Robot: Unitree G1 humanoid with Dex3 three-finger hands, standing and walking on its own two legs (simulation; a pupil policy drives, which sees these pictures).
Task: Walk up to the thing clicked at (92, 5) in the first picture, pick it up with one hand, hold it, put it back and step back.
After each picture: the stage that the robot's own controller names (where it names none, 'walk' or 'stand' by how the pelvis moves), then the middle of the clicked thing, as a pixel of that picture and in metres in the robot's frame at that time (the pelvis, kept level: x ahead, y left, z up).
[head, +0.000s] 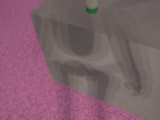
stand; out of the picture +0.88 -0.03 +0.09
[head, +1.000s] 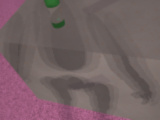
walk; (52, 3) +0.74 +0.18 +0.10
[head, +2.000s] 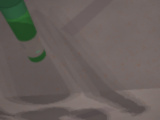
stand; (26, 33) +0.47 +0.22 +0.11
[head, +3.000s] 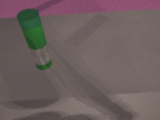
stand; (37, 43) +0.49 +0.20 +0.08
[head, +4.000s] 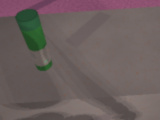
stand; (36, 44) +0.48 +0.20 +0.08
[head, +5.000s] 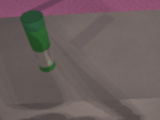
stand; (40, 45) +0.47 +0.19 +0.08
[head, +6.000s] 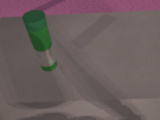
stand; (42, 44) +0.48 +0.18 +0.08
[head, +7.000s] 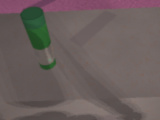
rise first; (41, 42) +0.47 +0.18 +0.08
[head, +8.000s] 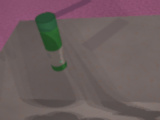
rise first; (53, 45) +0.48 +0.18 +0.09
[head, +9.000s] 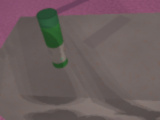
go down; (54, 41) +0.49 +0.17 +0.09
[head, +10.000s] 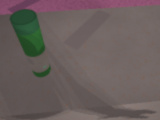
go down; (34, 48) +0.44 +0.17 +0.10
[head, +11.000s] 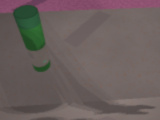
approach; (35, 43) +0.47 +0.17 +0.10
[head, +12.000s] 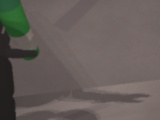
close; (18, 28) +0.49 +0.19 +0.13
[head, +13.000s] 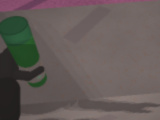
lift; (27, 57) +0.38 +0.18 +0.13
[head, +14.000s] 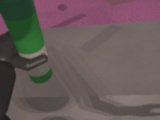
lift; (30, 44) +0.31 +0.16 +0.27
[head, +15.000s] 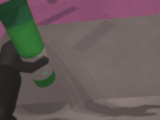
hold; (31, 49) +0.34 +0.16 +0.22
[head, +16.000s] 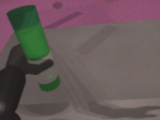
hold; (38, 53) +0.34 +0.15 +0.21
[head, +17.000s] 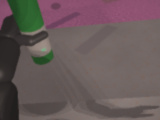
crouch; (31, 25) +0.39 +0.16 +0.28
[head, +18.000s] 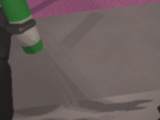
lower; (19, 15) +0.49 +0.17 +0.23
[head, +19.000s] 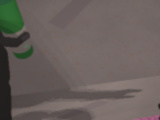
lower; (12, 25) +0.49 +0.19 +0.14
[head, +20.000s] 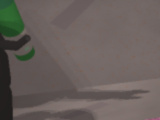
lower; (12, 28) +0.48 +0.20 +0.14
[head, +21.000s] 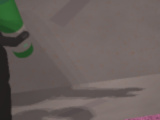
lower; (11, 24) +0.49 +0.20 +0.14
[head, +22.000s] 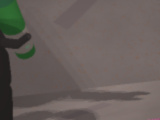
lower; (13, 26) +0.48 +0.20 +0.14
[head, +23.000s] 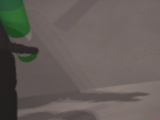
withdraw; (18, 29) +0.48 +0.18 +0.13
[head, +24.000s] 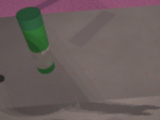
sink last; (38, 45) +0.45 +0.17 +0.11
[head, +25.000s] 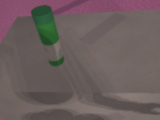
stand; (50, 39) +0.50 +0.18 +0.11
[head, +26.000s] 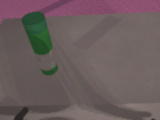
stand; (42, 47) +0.45 +0.18 +0.10
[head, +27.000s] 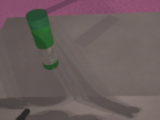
stand; (44, 43) +0.49 +0.19 +0.09
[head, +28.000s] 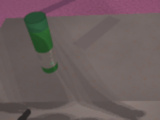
stand; (43, 46) +0.47 +0.19 +0.09
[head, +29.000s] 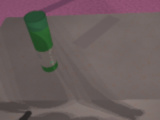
stand; (43, 45) +0.47 +0.19 +0.09
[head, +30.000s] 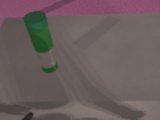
stand; (43, 46) +0.47 +0.19 +0.09
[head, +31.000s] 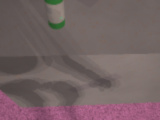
walk; out of the picture +0.60 +0.12 +0.10
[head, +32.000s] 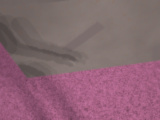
walk; out of the picture +0.92 +0.23 +0.12
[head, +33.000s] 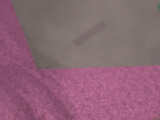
stand; out of the picture +1.14 +0.16 +0.10
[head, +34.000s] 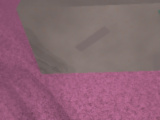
stand; out of the picture +1.14 +0.15 +0.08
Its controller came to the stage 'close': yes
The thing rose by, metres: 0.21
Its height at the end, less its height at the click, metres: +0.00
